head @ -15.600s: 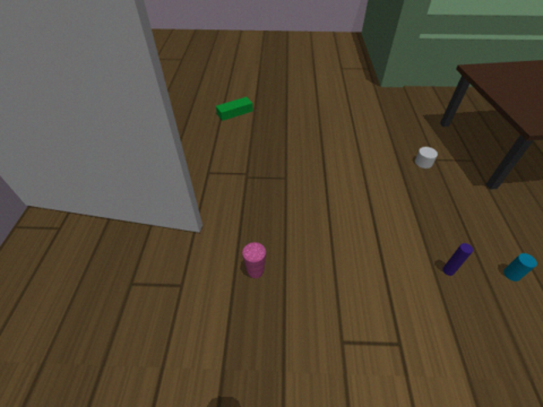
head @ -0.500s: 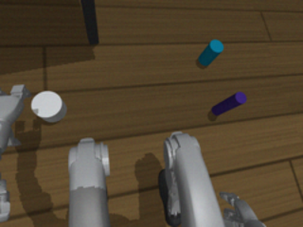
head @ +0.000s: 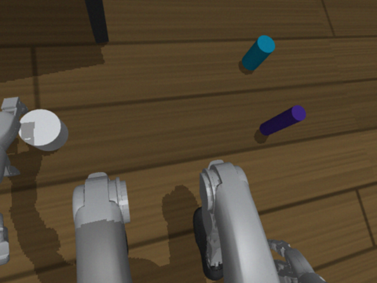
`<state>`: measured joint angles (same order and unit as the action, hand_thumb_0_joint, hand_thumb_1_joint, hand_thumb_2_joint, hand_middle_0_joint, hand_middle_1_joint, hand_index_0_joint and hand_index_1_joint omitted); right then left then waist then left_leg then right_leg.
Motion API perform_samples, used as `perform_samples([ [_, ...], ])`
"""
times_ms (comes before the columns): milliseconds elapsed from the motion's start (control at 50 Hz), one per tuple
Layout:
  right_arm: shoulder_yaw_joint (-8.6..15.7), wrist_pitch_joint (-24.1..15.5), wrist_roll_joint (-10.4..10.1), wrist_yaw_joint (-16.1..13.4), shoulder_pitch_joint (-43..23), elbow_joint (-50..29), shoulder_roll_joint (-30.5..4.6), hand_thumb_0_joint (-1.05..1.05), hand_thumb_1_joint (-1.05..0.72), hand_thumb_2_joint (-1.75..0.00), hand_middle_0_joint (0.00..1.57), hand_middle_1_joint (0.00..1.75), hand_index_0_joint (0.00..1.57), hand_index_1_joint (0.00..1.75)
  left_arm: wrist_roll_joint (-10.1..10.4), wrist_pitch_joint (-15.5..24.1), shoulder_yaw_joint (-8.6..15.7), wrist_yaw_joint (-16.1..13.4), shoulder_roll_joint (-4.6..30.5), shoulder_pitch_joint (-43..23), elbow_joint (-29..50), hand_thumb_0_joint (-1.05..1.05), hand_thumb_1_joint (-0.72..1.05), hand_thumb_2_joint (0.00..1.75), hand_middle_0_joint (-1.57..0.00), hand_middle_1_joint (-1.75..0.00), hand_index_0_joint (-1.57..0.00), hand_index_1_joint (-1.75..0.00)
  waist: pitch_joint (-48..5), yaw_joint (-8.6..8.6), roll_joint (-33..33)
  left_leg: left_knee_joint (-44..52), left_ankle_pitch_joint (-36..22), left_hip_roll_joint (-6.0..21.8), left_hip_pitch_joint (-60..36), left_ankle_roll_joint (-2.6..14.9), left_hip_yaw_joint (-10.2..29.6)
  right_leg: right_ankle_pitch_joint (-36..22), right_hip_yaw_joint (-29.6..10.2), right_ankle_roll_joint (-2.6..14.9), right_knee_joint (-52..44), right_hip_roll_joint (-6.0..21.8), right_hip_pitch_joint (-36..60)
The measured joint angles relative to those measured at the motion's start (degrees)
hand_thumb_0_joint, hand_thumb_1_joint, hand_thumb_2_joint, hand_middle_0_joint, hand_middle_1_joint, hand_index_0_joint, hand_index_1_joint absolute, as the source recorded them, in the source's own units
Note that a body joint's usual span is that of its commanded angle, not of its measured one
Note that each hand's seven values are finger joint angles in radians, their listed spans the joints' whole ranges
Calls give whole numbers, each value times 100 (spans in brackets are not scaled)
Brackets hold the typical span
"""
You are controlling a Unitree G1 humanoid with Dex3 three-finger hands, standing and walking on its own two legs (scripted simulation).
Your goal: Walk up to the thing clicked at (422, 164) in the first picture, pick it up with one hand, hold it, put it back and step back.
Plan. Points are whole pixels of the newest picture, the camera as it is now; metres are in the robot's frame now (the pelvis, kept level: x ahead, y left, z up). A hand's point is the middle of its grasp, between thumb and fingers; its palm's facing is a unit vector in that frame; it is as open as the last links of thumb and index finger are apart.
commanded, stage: rise first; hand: left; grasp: from above
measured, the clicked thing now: (45, 131) +0.46 +0.32 -0.30
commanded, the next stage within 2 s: approach in 0.08 s
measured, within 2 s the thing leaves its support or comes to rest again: neither
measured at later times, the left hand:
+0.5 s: hand (36, 125) +0.44 +0.30 -0.19, palm faces -0.42 -0.07 -0.91, open 14.0 cm
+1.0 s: hand (22, 142) +0.40 +0.33 -0.19, palm faces -0.55 -0.13 -0.83, open 14.0 cm
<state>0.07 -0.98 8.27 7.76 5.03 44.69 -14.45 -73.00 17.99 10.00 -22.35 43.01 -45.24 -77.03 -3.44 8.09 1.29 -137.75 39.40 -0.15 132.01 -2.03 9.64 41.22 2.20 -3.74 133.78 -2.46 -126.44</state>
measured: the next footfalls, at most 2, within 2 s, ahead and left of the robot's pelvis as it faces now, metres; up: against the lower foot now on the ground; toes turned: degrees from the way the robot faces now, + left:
none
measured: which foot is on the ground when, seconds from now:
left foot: down 0.00-1.00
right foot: down 0.00-1.00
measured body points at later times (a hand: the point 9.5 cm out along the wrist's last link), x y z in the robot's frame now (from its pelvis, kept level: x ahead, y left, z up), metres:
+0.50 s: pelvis +0.00 +0.00 -0.01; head +0.24 +0.09 +0.36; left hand +0.46 +0.31 -0.14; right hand +0.08 -0.28 -0.12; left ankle +0.08 +0.13 -0.30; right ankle +0.09 -0.13 -0.30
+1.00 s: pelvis +0.00 +0.00 +0.00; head +0.24 +0.07 +0.37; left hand +0.43 +0.33 -0.14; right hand +0.04 -0.27 -0.11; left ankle +0.08 +0.13 -0.30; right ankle +0.09 -0.13 -0.30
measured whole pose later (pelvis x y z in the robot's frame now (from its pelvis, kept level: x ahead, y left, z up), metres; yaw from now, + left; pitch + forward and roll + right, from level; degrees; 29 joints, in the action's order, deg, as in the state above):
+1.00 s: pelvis +0.00 +0.00 +0.00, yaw -1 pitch +32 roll -9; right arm -5.2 0.3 8.6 8.2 8.6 42.5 -16.1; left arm -68.9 18.6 7.7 -17.2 46.8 -48.2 -80.6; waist 0.4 11.4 1.3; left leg -138.5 39.1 -0.1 132.0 -2.6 11.1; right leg 40.2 3.4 -3.7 133.9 -2.9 -126.6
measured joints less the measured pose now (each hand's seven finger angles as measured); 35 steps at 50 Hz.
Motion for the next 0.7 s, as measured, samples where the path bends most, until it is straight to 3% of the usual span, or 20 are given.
perform_samples([
  [220, -73, 28, 54, 26, -6, 19, -35, 0, -91, -90, 20, 30, 20, 30, -50, 81, -14, -83, 93, -91, -205, 0, -54, 101, -8, -104, -7, -103, 18, 52, 33, -95, 28, -14, 59, -17, 36, 29, 26, 25, 80, -2, -48],
  [360, -142, -52, 104, 18, -58, 57, -41, 0, -91, -89, 20, 30, 20, 30, -129, 60, -340, -223, 113, -390, -495, 0, -53, 99, -8, -105, -8, -104, 51, 131, 101, -159, 0, -22, 146, -21, 43, 0, 24, 10, 144, -11, -135],
  [460, -247, -152, 158, -5, -64, 64, -24, 0, -91, -89, 20, 30, 20, 30, -214, -102, -585, -440, 56, -852, -768, 0, -52, 98, -8, -107, -9, -105, 68, 318, 158, -208, -21, -28, 238, -34, 69, -28, 42, 20, 181, -19, -224],
  [560, -346, -200, 174, -8, 15, -42, -19, 0, -91, -89, 20, 30, 20, 30, -288, -479, -451, -587, -9, -1200, -896, 0, -52, 98, -8, -108, -9, -106, 92, 605, 105, -242, -11, -18, 294, -35, 103, -42, 72, 42, 187, -36, -278],
  [620, -379, -163, 131, -2, 118, -105, -32, 0, -91, -89, 20, 30, 20, 30, -230, -765, -371, -546, -34, -1325, -890, 0, -52, 98, -8, -107, -9, -106, 72, 730, 11, -218, 3, 1, 312, -25, 91, -45, 65, 40, 160, -46, -307],
  [700, -427, -85, 35, 9, 248, -164, -55, 0, -92, -90, 20, 30, 20, 30, -14, -1061, -348, -284, -8, -1401, -877, 0, -53, 99, -8, -107, -9, -106, 101, 796, -120, -143, 23, 48, 255, -3, 69, -62, 46, -9, 81, -72, -280],
])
